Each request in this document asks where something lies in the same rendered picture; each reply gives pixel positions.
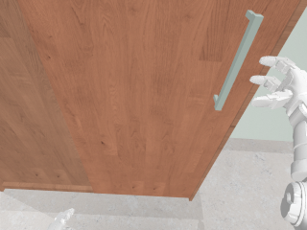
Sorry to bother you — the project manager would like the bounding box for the handle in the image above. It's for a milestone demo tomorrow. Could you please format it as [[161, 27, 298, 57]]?
[[213, 10, 264, 111]]

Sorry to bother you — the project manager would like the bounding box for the robot right forearm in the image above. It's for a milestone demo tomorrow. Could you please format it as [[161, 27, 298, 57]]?
[[286, 95, 307, 183]]

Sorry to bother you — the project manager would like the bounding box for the wardrobe door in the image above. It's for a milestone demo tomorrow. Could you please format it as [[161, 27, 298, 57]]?
[[17, 0, 299, 198], [0, 0, 91, 186]]

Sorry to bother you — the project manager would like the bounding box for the robot left hand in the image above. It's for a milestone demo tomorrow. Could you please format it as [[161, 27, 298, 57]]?
[[46, 208, 75, 230]]

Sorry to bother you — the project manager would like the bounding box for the robot right upper arm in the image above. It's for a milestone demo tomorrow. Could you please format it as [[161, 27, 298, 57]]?
[[280, 181, 307, 230]]

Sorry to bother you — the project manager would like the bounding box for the robot right hand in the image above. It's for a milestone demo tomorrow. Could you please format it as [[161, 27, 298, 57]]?
[[249, 56, 307, 109]]

